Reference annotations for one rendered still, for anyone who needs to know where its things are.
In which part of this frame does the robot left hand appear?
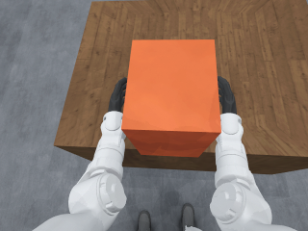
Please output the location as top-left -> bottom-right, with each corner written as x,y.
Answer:
108,77 -> 128,113

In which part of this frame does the robot foot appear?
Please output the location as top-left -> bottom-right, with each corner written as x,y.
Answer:
138,210 -> 151,231
181,203 -> 194,231

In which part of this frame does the right robot upper arm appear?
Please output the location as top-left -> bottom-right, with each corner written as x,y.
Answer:
210,182 -> 297,231

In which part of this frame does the pedestal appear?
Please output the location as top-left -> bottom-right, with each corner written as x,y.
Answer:
53,0 -> 308,175

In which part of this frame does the robot left foot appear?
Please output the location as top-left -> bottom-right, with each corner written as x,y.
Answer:
138,210 -> 151,231

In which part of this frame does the robot right hand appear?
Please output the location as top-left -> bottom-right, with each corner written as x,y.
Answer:
217,76 -> 237,115

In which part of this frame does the right robot forearm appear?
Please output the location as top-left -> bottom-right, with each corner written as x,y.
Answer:
215,113 -> 264,199

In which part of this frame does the robot right foot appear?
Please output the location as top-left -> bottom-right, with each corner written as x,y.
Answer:
181,203 -> 194,231

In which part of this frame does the left robot upper arm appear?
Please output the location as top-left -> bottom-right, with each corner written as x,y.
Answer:
33,172 -> 127,231

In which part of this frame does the left robot forearm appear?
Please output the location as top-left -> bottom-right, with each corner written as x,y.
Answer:
68,111 -> 126,209

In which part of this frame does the carton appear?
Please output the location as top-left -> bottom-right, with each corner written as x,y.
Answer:
121,39 -> 221,158

